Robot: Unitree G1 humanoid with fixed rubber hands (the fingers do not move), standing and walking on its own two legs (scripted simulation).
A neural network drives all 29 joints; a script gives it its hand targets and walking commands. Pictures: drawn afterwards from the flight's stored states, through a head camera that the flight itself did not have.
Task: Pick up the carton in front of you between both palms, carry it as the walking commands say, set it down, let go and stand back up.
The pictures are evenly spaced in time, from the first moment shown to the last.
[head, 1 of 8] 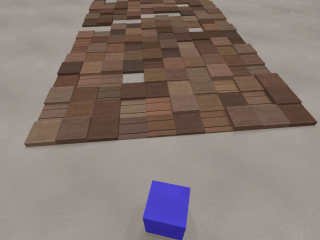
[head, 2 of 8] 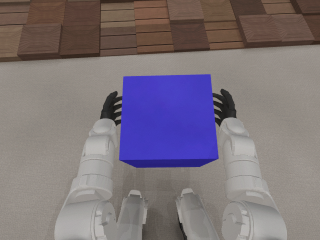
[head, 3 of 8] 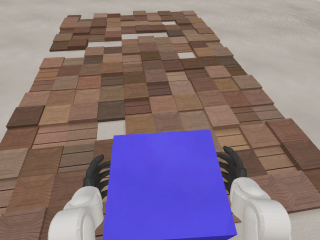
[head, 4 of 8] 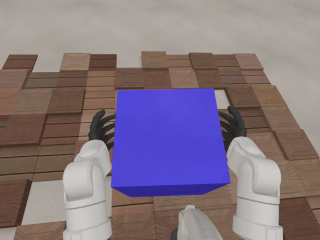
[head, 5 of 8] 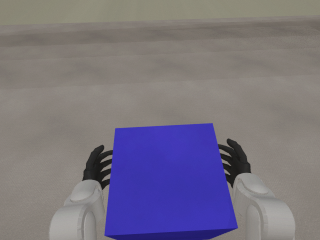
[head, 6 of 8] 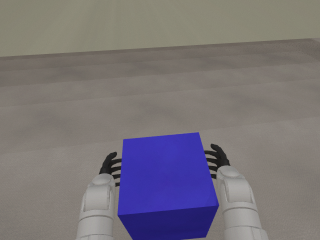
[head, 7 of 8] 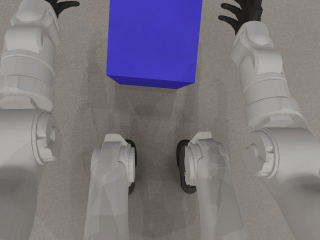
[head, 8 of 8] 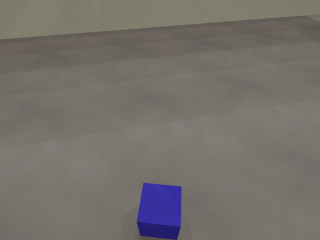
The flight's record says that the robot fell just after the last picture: no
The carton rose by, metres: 0.78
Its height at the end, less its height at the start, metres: +0.00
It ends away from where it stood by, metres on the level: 6.47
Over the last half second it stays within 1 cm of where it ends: yes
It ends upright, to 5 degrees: yes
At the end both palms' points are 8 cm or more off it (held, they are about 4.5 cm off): yes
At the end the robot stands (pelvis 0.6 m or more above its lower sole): yes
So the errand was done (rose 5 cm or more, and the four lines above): yes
